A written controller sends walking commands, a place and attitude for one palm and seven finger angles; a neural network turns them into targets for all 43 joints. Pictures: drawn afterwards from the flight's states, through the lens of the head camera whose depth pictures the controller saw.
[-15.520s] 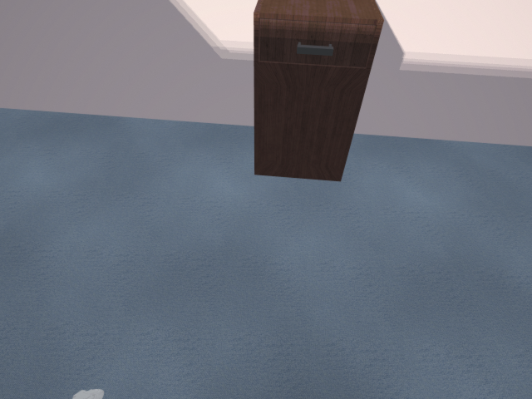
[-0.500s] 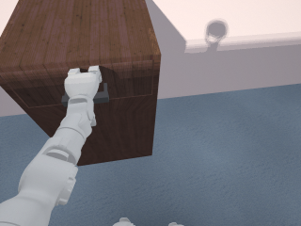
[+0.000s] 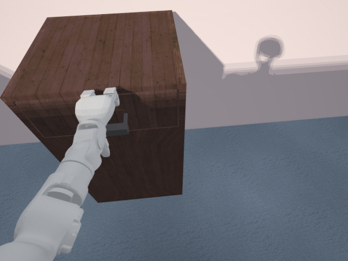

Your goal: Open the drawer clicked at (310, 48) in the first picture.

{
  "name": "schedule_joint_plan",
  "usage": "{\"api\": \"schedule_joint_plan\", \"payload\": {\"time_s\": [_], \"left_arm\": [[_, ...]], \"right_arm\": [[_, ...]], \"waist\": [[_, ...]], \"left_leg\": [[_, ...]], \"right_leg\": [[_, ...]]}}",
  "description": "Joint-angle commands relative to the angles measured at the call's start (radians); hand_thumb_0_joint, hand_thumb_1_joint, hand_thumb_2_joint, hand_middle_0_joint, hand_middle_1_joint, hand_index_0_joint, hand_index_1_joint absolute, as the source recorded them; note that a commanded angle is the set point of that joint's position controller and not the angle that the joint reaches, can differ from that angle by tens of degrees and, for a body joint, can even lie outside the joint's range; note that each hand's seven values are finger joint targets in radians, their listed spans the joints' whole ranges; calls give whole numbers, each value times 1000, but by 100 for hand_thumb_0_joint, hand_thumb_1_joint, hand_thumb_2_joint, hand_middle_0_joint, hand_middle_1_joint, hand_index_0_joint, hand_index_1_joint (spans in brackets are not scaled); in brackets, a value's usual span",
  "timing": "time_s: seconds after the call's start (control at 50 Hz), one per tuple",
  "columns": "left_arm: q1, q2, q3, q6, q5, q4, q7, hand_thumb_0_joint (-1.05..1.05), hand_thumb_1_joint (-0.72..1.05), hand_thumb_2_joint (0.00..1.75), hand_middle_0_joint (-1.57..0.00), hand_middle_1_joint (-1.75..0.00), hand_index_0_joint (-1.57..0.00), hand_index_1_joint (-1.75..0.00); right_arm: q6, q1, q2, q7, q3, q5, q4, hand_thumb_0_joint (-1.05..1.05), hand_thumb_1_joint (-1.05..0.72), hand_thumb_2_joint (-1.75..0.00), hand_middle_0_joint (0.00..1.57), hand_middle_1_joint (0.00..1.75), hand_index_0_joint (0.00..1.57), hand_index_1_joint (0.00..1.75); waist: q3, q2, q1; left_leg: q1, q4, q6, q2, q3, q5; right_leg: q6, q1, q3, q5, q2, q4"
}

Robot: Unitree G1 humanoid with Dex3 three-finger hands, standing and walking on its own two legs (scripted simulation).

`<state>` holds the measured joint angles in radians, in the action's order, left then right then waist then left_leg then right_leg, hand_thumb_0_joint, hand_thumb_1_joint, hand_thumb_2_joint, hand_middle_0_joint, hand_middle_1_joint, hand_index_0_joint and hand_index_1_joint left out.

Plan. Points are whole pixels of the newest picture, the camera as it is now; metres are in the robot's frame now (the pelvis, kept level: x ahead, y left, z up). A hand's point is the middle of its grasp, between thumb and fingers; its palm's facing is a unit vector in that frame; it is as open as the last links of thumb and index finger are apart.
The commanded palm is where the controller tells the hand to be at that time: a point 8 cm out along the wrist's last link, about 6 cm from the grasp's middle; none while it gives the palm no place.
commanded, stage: re-aim the fingers above the handle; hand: left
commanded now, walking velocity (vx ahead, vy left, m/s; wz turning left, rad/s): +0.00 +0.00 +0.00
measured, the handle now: (104, 124) +0.50 +0.20 -0.01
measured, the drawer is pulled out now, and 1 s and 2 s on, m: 0.00 0.00 0.00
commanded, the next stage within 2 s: lower the fingers behind the handle in 1.92 s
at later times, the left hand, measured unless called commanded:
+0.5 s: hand (103, 121) +0.46 +0.18 +0.05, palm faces -0.02 -0.04 -1.00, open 13.7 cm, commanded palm +0.44 +0.19 +0.11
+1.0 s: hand (102, 124) +0.45 +0.18 +0.04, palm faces +0.00 -0.05 -1.00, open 13.8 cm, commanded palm +0.42 +0.18 +0.11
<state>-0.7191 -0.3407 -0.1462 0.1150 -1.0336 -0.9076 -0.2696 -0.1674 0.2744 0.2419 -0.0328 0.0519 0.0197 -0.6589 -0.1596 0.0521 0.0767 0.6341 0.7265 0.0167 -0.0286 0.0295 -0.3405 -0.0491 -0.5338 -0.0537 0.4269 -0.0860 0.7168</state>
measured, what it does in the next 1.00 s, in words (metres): stands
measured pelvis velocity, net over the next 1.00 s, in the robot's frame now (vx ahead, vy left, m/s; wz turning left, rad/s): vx -0.02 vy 0.02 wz -0.03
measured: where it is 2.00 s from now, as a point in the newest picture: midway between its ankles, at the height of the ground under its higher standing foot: outside the picture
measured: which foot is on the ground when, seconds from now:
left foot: down 0.00-1.00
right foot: down 0.00-1.00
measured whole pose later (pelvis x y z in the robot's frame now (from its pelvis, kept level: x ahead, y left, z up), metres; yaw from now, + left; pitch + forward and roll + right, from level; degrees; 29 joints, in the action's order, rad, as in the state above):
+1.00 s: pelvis -0.02 +0.02 +0.00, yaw -1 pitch +15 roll -1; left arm -0.79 -0.34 -0.13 0.12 -1.05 -1.01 -0.32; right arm -0.14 0.36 0.23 -0.02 0.06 0.02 -0.69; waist -0.16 0.06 0.11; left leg 0.71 0.76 0.04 -0.03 0.00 -0.32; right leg -0.02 -0.61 -0.08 0.40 -0.08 0.75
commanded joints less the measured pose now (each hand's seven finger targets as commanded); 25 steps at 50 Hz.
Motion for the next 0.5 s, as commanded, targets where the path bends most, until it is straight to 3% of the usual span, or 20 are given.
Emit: {"api": "schedule_joint_plan", "payload": {"time_s": [0.0, 0.06, 0.12, 0.16, 0.18, 0.24, 0.28, 0.34, 0.38, 0.42, 0.48], "left_arm": [[-467, -167, 26, -18, -3, 209, -33, 0, -50, 30, -30, -120, -30, -120], [-466, -239, 80, -35, 5, 230, -26, 0, -50, 30, -30, -120, -30, -120], [-467, -213, 54, -43, -5, 212, -26, 0, -50, 30, -30, -120, -30, -120], [-456, -239, 81, -40, 2, 180, -29, 0, -50, 30, -30, -120, -30, -120], [-483, -273, 98, -46, -7, 199, -32, 0, -50, 30, -30, -120, -30, -120], [-470, -224, 71, -44, -4, 179, -38, 0, -50, 30, -30, -120, -30, -120], [-477, -283, 107, -41, -11, 150, -39, 0, -50, 30, -30, -120, -30, -120], [-488, -261, 85, -31, -8, 122, -45, 0, -50, 30, -30, -120, -30, -120], [-514, -303, 115, -31, -14, 110, -49, 0, -50, 30, -30, -120, -30, -120], [-523, -294, 103, -23, -18, 86, -52, 0, -50, 30, -30, -120, -30, -120], [-560, -306, 112, -31, -26, 105, -61, 0, -50, 30, -30, -120, -30, -120]], "right_arm": [[19, 65, 127, -4, 52, 0, 72, 0, -90, -90, 20, 30, 20, 30], [18, 62, 132, -7, 51, -3, 71, 0, -90, -90, 20, 30, 20, 30], [16, 67, 130, -6, 49, 3, 65, 0, -90, -90, 20, 30, 20, 30], [18, 72, 134, -6, 50, 0, 63, 0, -90, -90, 20, 30, 20, 30], [17, 74, 136, -6, 49, 3, 61, 0, -90, -90, 20, 30, 20, 30], [20, 85, 134, -3, 55, 0, 61, 0, -90, -90, 20, 30, 20, 30], [19, 87, 138, -6, 49, 4, 57, 0, -90, -90, 20, 30, 20, 30], [20, 94, 140, -8, 47, 3, 59, 0, -90, -90, 20, 30, 20, 30], [22, 99, 141, -10, 46, 6, 54, 0, -90, -90, 20, 30, 20, 30], [23, 104, 141, -11, 43, 7, 56, 0, -90, -90, 20, 30, 20, 30], [27, 113, 141, -12, 47, 5, 57, 0, -90, -90, 20, 30, 20, 30]], "waist": [[-340, -54, 32], [-373, -44, 19], [-338, -50, 29], [-333, -72, 29], [-364, -51, 23], [-344, -45, 30], [-365, -76, 27], [-318, -62, 36], [-337, -72, 35], [-314, -61, 39], [-359, -34, 37]], "left_leg": [[-282, 3, 44, -17, -63, 407], [-278, 5, 45, -19, -64, 427], [-257, 2, 42, -20, -61, 401], [-246, 4, 44, -19, -63, 391], [-247, 3, 42, -18, -61, 393], [-259, 8, 43, -16, -62, 400], [-225, 4, 44, -18, -62, 373], [-213, -2, 44, -16, -61, 341], [-206, -5, 45, -14, -61, 329], [-201, -10, 43, -12, -57, 310], [-230, -9, 42, -7, -54, 322]], "right_leg": [[28, 106, 10, -613, 38, -84], [28, 147, 2, -660, 44, -78], [30, 109, 9, -631, 42, -78], [29, 120, 7, -617, 43, -83], [30, 119, 2, -616, 43, -73], [25, 92, 14, -595, 36, -74], [32, 115, 3, -589, 41, -76], [27, 81, 12, -531, 37, -82], [31, 83, 7, -507, 37, -86], [26, 55, 16, -459, 33, -87], [22, 44, 18, -431, 28, -80]]}}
